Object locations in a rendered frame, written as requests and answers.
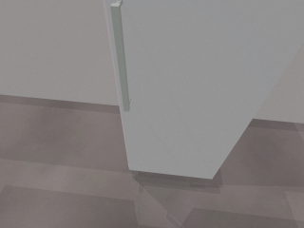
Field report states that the handle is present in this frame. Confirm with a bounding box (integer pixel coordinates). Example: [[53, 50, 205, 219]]
[[110, 0, 131, 112]]

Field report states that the fridge door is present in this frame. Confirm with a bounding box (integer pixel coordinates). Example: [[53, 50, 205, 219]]
[[105, 0, 304, 180]]

